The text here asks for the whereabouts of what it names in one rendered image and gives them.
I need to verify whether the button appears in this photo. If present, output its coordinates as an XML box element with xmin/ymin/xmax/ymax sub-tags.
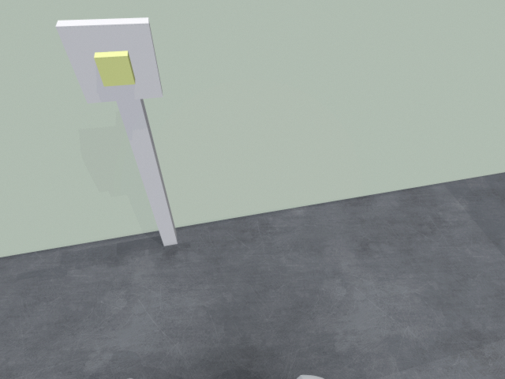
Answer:
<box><xmin>94</xmin><ymin>51</ymin><xmax>135</xmax><ymax>87</ymax></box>

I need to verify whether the panel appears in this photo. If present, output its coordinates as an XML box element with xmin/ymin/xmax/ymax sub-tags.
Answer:
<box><xmin>55</xmin><ymin>17</ymin><xmax>178</xmax><ymax>246</ymax></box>

